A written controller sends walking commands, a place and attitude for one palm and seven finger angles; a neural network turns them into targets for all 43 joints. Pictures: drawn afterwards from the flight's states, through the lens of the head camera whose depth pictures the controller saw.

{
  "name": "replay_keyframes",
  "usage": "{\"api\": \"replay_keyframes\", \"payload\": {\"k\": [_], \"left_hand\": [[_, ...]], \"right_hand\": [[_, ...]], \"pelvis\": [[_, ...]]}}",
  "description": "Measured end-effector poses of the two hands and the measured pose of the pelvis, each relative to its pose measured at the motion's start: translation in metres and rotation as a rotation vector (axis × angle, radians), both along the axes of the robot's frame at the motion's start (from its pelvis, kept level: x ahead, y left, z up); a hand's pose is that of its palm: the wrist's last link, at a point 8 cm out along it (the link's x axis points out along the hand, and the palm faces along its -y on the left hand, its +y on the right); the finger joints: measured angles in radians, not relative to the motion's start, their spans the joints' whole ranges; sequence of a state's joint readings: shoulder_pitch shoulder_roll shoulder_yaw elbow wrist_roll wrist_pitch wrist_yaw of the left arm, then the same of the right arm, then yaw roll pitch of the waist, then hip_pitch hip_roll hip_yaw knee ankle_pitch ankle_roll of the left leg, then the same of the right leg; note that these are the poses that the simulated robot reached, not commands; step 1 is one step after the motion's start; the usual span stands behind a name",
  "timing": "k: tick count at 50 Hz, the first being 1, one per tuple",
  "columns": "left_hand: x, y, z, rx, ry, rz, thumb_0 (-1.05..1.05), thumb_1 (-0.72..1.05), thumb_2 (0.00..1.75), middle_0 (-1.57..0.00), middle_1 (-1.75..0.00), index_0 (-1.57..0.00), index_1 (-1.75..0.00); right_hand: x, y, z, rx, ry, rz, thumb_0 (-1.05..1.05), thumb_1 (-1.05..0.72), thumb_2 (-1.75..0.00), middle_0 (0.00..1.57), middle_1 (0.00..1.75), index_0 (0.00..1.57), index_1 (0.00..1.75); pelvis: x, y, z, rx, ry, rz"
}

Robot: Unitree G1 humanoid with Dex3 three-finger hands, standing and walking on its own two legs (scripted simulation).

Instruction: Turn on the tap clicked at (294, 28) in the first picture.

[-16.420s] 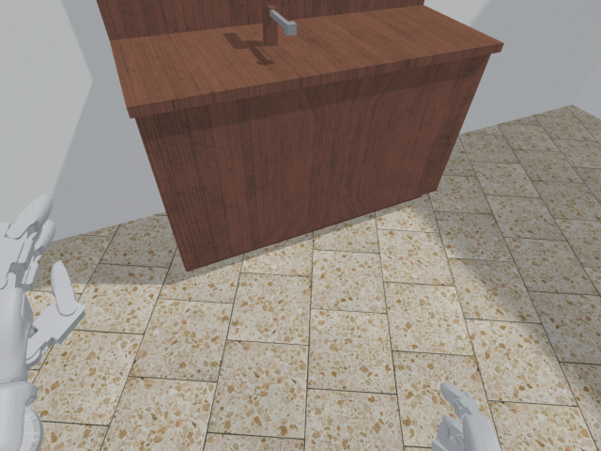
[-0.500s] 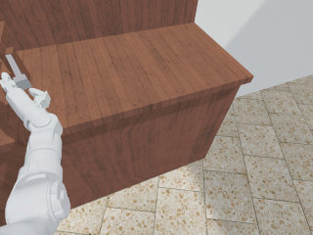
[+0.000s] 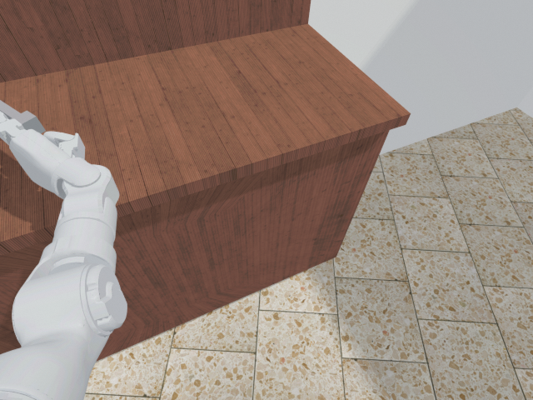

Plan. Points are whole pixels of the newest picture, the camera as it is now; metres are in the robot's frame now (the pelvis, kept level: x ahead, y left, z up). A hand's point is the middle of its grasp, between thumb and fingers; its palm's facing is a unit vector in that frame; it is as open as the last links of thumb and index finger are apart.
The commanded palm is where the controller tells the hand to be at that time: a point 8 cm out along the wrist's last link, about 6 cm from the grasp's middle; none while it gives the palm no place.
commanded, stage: push the lever round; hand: left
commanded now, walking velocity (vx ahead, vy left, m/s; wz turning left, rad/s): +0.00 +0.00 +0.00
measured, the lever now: (27, 125) +0.50 +0.34 +0.14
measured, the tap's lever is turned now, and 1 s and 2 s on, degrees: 31 62 67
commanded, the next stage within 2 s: lift the hand up off the lever in 0.98 s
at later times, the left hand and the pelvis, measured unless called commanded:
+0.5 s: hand (91, 122) +0.52 +0.26 +0.13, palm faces +0.84 -0.52 -0.11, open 8.0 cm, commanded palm +0.47 +0.27 +0.13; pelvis +0.01 -0.01 +0.00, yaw +0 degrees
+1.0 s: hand (93, 115) +0.55 +0.27 +0.12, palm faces +0.84 -0.52 -0.13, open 7.9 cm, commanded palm +0.50 +0.28 +0.13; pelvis +0.03 +0.00 -0.01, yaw +0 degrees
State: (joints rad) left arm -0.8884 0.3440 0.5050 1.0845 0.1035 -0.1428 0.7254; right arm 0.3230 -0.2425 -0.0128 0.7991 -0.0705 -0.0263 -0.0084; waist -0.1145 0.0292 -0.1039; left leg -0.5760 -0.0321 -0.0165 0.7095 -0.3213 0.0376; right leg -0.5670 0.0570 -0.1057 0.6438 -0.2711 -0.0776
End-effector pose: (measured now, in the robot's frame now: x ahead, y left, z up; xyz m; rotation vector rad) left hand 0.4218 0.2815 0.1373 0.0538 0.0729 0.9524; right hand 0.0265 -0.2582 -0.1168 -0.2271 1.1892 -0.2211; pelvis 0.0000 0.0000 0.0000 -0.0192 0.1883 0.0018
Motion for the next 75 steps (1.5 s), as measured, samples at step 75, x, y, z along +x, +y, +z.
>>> {"api": "replay_keyframes", "payload": {"k": [75], "left_hand": [[0.076,-0.002,0.012,-0.061,0.078,0.054,0.02,0.90,0.90,-0.15,-0.15,-0.15,-0.14]], "right_hand": [[-0.031,0.011,0.005,0.055,0.148,-0.044,0.00,-0.90,-0.90,0.20,0.30,0.20,0.30]], "pelvis": [[0.032,0.005,-0.001,-0.020,0.095,-0.006]]}}
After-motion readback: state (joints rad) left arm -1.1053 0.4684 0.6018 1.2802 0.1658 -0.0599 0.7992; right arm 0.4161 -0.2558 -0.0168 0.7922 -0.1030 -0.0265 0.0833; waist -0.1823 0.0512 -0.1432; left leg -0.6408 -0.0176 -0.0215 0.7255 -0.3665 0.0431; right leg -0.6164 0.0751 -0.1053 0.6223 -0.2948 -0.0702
